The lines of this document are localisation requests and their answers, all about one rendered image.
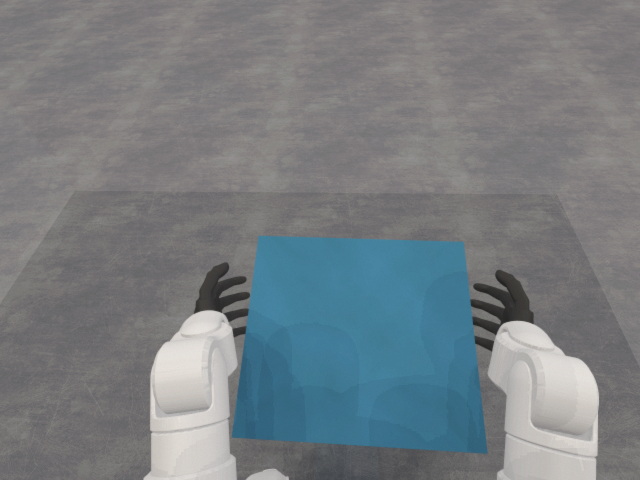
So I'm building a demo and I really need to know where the carton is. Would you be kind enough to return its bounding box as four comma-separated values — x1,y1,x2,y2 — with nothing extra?
232,236,488,454

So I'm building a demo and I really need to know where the robot left forearm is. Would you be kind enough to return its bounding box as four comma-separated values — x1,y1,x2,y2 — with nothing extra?
143,310,238,480

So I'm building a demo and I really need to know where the robot right forearm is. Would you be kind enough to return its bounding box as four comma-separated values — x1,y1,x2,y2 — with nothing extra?
488,321,599,480

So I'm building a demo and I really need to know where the robot left hand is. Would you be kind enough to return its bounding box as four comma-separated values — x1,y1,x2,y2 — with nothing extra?
194,262,250,337

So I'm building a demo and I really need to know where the robot right hand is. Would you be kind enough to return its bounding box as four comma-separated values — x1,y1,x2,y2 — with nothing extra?
470,270,534,351

